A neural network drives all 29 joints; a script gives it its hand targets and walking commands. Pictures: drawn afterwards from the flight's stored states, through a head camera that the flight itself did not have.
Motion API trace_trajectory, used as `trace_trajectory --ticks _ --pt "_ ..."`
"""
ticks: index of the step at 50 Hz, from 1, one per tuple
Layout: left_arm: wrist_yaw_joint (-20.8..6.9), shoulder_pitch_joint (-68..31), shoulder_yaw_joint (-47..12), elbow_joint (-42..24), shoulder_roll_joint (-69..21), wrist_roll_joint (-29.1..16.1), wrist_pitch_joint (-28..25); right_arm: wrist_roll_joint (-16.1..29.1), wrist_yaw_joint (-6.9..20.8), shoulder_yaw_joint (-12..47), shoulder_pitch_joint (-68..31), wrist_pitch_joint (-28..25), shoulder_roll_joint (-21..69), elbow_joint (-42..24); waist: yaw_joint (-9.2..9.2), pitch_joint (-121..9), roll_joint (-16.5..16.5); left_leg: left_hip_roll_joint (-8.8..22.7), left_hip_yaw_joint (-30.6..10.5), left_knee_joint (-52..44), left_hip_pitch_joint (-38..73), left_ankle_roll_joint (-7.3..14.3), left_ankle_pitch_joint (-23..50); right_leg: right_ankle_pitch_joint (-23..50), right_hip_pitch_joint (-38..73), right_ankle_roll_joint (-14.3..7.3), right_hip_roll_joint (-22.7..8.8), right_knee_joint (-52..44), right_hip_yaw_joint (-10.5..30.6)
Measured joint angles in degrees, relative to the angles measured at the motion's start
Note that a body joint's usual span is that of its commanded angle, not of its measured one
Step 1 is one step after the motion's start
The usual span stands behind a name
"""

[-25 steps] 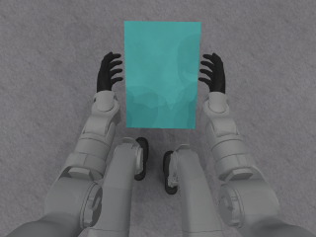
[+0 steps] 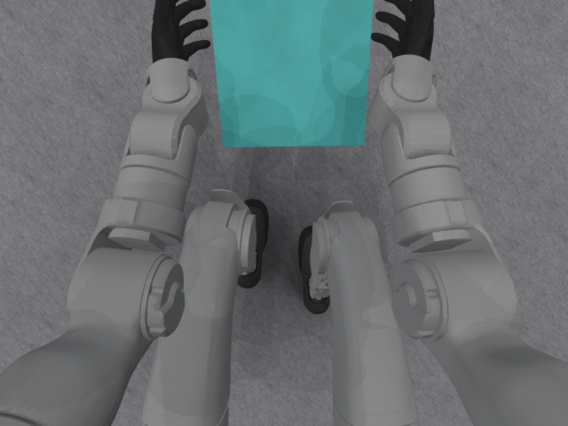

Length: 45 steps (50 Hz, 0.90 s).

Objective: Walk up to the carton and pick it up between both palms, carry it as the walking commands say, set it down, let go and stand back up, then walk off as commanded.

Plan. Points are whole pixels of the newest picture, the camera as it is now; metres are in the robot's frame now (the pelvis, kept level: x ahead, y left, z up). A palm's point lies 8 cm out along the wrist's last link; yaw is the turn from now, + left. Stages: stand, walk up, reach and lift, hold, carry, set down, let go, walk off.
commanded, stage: set down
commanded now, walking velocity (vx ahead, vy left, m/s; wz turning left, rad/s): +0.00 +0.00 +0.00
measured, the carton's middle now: (292, 38) +0.56 +0.01 -0.21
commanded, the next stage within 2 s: none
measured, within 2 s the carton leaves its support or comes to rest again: rests again in 1.96 s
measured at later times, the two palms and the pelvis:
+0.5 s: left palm (197, 59) +0.52 +0.14 -0.21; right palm (389, 66) +0.53 -0.12 -0.21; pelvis -0.01 +0.00 -0.07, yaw +0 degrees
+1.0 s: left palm (196, 36) +0.57 +0.15 -0.27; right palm (368, 60) +0.56 -0.11 -0.28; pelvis +0.01 -0.01 -0.11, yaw +0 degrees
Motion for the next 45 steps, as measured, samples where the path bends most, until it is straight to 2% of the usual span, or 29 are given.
trace_trajectory --ticks 3,8,13,21,26,32,38,41,45 --pt "-0.4 -2.6 1.4 0.0 0.2 0.0 1.6 0.0 0.1 -1.2 -2.0 0.9 -0.2 0.0 0.0 3.1 0.0 0.0 0.1 2.1 -1.0 0.0 0.0 0.0 -1.1 0.1 0.2 2.1 -0.1" --pt "-0.4 -3.3 1.5 -0.2 0.5 0.0 4.5 0.0 -1.1 1.1 -2.2 4.3 -1.0 -0.9 0.0 2.8 0.0 0.3 0.7 5.1 -4.6 0.0 0.0 -0.1 -4.9 0.1 0.3 5.6 -0.1" --pt "-0.8 -6.0 1.7 0.3 1.6 0.1 6.1 0.0 -1.4 0.1 -4.6 5.5 -1.0 -0.4 0.0 2.6 0.0 0.3 1.1 7.5 -6.7 -0.1 0.0 -0.2 -7.2 -0.1 0.2 8.4 -0.2" --pt "-3.2 -11.2 4.8 6.3 2.6 2.4 5.1 0.0 -1.7 -2.7 -9.8 5.5 -1.4 4.3 0.0 2.4 -0.1 0.4 1.5 10.7 -11.0 -0.4 -0.1 -0.2 -11.9 -0.2 0.8 11.9 -0.2" --pt "-3.4 -11.2 4.8 6.3 2.6 2.4 4.6 0.0 -1.9 -1.1 -9.9 5.5 -2.0 4.3 0.0 2.6 -0.5 0.6 1.7 12.1 -14.6 -0.5 -0.2 -0.2 -15.7 -0.4 0.8 13.4 -0.3" --pt "-4.5 -12.4 4.1 5.9 4.8 1.7 5.5 0.0 -2.8 3.7 -10.0 5.9 -2.7 4.1 0.0 2.7 -0.7 0.7 1.8 14.0 -17.2 -0.6 -0.8 -0.9 -18.2 -0.6 0.8 15.3 -0.6" --pt "-4.7 -14.6 4.1 7.3 5.2 1.6 4.2 0.0 -3.2 3.0 -12.5 5.8 -3.4 5.1 0.0 2.5 -0.7 0.7 2.1 15.8 -18.4 -0.6 -1.7 -2.0 -19.3 -0.8 0.7 17.2 -0.8" --pt "-6.2 -16.7 4.1 11.3 5.9 1.6 3.2 0.0 -2.5 1.2 -14.7 5.8 -4.0 7.6 0.0 2.4 -0.7 0.8 2.1 16.6 -19.9 -0.6 -1.9 -2.2 -20.7 -0.9 0.6 18.0 -1.0" --pt "-7.8 -18.8 4.1 12.8 7.4 1.6 3.8 0.0 -1.8 1.5 -14.9 5.7 -4.0 7.9 0.0 2.5 -0.7 0.8 2.1 17.6 -21.9 -0.7 -2.2 -2.6 -22.7 -1.2 0.7 19.1 -1.2"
